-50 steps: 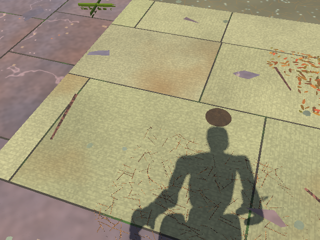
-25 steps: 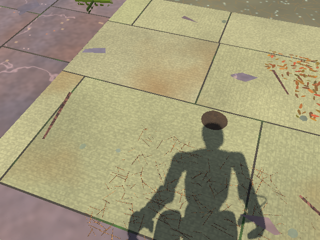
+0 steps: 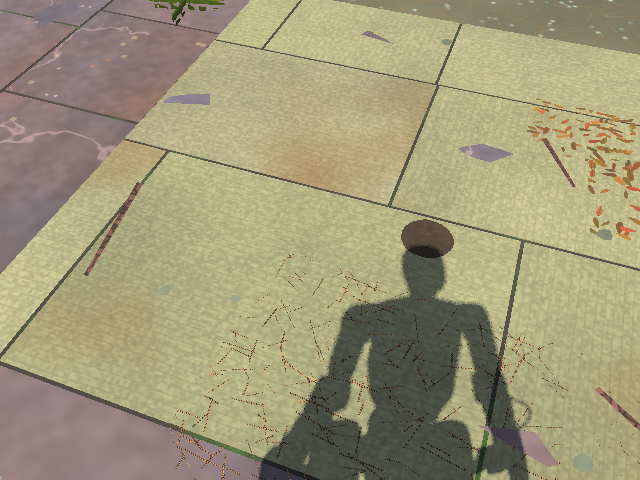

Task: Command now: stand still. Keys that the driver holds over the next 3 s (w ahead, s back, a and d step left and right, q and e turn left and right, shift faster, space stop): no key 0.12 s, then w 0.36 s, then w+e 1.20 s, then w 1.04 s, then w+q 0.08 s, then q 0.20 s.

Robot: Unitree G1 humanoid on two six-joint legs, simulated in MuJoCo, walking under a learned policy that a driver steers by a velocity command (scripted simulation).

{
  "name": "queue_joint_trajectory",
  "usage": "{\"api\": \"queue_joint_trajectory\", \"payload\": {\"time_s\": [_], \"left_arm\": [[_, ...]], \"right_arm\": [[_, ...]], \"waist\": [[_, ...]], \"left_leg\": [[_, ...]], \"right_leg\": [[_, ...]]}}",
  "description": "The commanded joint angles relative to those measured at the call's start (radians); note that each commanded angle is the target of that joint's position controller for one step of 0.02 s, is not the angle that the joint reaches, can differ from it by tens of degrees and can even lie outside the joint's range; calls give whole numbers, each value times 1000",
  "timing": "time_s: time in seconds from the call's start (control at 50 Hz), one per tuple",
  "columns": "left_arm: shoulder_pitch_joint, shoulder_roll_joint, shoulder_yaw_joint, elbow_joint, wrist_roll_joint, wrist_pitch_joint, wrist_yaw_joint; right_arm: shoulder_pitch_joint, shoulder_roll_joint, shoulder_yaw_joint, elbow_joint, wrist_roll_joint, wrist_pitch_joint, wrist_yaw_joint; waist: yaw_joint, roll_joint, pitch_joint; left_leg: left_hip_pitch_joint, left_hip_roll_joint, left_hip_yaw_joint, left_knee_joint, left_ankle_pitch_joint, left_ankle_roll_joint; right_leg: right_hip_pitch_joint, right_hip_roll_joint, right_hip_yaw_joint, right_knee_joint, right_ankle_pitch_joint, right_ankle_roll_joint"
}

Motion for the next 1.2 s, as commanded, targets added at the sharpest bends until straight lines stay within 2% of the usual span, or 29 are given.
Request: {"api": "queue_joint_trajectory", "payload": {"time_s": [0.02,0.12,0.16,0.22,0.28,0.32,0.36,0.4,0.42,0.44,0.46,0.48,0.5,0.54,0.58,0.66,0.74,0.8,0.84,0.86,0.88,0.9,0.92,0.94,0.96,0.98,1.02,1.08,1.2], "left_arm": [[58,93,14,-14,-1,-6,3],[78,85,12,-8,-1,-7,4],[107,84,14,4,-8,-3,8],[103,103,24,-23,-17,-13,13],[154,110,32,-25,-27,-45,1],[217,149,47,-16,-34,-58,-8],[205,172,56,-29,-37,-65,-13],[119,164,53,-65,-39,-68,-19],[46,152,49,-95,-39,-69,-22],[-38,114,39,-141,-40,-84,-23],[-27,72,29,-172,-30,-108,-21],[-32,100,37,-172,-38,-124,-29],[-18,91,36,-162,-57,-129,-41],[-51,97,47,-166,-58,-128,-48],[-59,78,53,-173,-55,-109,-59],[-206,21,28,-253,-36,-81,-71],[-339,41,19,-328,-32,-76,-90],[-302,97,44,-348,-32,-79,-107],[-60,178,90,-290,-38,-71,-113],[76,237,121,-261,-39,-59,-100],[128,326,134,-259,-32,-52,-86],[154,284,119,-262,-19,-56,-79],[101,228,105,-261,-14,-70,-76],[6,192,93,-284,-17,-82,-78],[-73,165,83,-307,-12,-92,-85],[-120,155,78,-324,-2,-97,-85],[-131,157,75,-332,-12,-94,-79],[-61,201,85,-328,-14,-93,-52],[63,219,93,-312,-30,-73,-32]], "right_arm": [[17,-100,-13,-23,0,-7,-3],[35,-93,-10,-19,1,-8,-4],[62,-94,-12,-8,6,-5,-7],[61,-104,-20,-27,15,-22,-6],[64,-77,-19,-44,21,-64,11],[23,-46,-14,-71,24,-89,25],[5,-34,-10,-90,29,-111,37],[114,-33,-12,-60,37,-125,43],[235,-61,-25,-17,36,-127,42],[395,-156,-57,28,33,-131,41],[521,-260,-81,45,29,-134,50],[459,-164,-48,25,10,-142,51],[398,-118,-35,0,4,-146,50],[338,-86,-18,-19,4,-139,53],[343,-43,-1,-19,-5,-123,44],[254,-102,0,-64,-20,-122,15],[320,-157,-15,-54,3,-126,5],[303,-185,-26,-74,1,-110,1],[262,-209,-32,-106,-9,-86,-4],[246,-211,-30,-134,-12,-89,-2],[359,-52,14,-172,-37,-115,25],[294,-77,12,-202,7,-168,46],[166,-154,-11,-251,46,-196,51],[109,-171,-14,-279,46,-206,44],[103,-174,-24,-272,28,-201,32],[137,-179,-34,-272,16,-185,25],[155,-159,-41,-289,2,-153,20],[32,-142,-40,-349,-25,-133,9],[-201,-116,-28,-433,-3,-144,24]], "waist": [[0,0,8],[0,0,11],[0,-1,2],[4,-6,103],[20,-43,103],[44,-127,100],[29,-179,128],[-47,-166,133],[-102,-118,108],[-166,90,71],[-181,329,-14],[-128,185,-6],[-95,116,27],[-62,43,62],[-43,81,56],[-24,62,112],[-45,67,123],[17,103,39],[145,138,-112],[213,90,-176],[104,-205,-314],[131,-178,-437],[136,-131,-257],[86,-27,-154],[31,47,-94],[-14,41,-84],[-50,8,-53],[-23,-21,-15],[75,-70,-25]], "left_leg": [[50,21,-20,-75,92,26],[46,20,-20,-74,92,27],[33,-7,2,-63,-175,37],[-95,6,-29,-46,-485,77],[-150,16,-37,27,-402,86],[-241,-21,32,154,-281,68],[-253,-13,51,230,-195,87],[-77,-15,51,76,-188,113],[104,-9,14,-4,-131,120],[292,115,-235,-125,-147,182],[491,325,-616,-243,-21,288],[490,369,-658,-235,52,295],[467,353,-537,-219,115,268],[434,294,-314,-238,260,205],[372,234,-156,-267,329,149],[123,176,26,-369,313,139],[169,224,94,-393,409,138],[315,250,151,-199,911,105],[292,236,176,145,1094,75],[86,197,172,412,893,44],[-333,0,131,858,-99,-12],[-478,-73,-92,1048,-322,8],[-583,-6,-130,1035,-240,44],[-552,44,-120,945,-143,59],[-483,74,-110,868,-107,53],[-393,106,-121,808,-87,45],[-330,127,-104,697,-87,18],[-345,111,-60,499,56,-36],[-275,19,-51,89,342,-48]], "right_leg": [[-95,-12,7,-99,81,-14],[-99,-11,6,-99,81,-14],[-109,13,-13,-88,-150,-30],[-208,-15,41,-77,-438,-85],[-167,-83,146,-102,-442,-136],[-72,-179,305,-197,-494,-194],[-76,-279,442,-266,-462,-241],[-167,-237,354,-193,-322,-203],[-264,-167,243,-88,-164,-156],[-431,-25,37,239,64,-76],[-630,67,-30,586,-123,-29],[-727,29,78,766,-219,-48],[-771,-6,112,848,-161,-76],[-812,-56,110,806,-22,-104],[-749,-72,88,735,45,-104],[-581,-53,5,413,245,-59],[-477,-32,-61,209,313,-90],[-369,41,-117,174,241,-151],[-73,107,-131,152,209,-199],[193,58,-2,115,187,-236],[553,-233,531,76,49,-418],[609,-336,913,-173,-132,-486],[491,-292,783,-217,-121,-409],[308,-250,637,-230,-13,-365],[140,-209,534,-245,108,-343],[25,-171,454,-259,177,-330],[-101,-131,371,-284,223,-321],[-202,-91,293,-302,265,-316],[-151,-55,296,-238,172,-236]]}}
